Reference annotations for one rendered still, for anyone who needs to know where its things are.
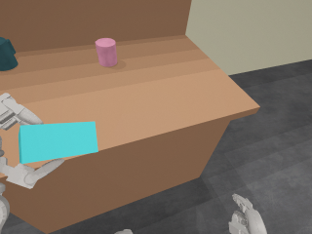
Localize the table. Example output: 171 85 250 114
0 0 260 234

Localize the robot left hand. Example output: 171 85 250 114
0 93 64 189

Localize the sponge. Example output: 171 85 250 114
18 121 98 164

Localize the robot right hand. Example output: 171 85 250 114
228 193 267 234

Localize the robot left forearm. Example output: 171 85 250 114
0 182 10 234

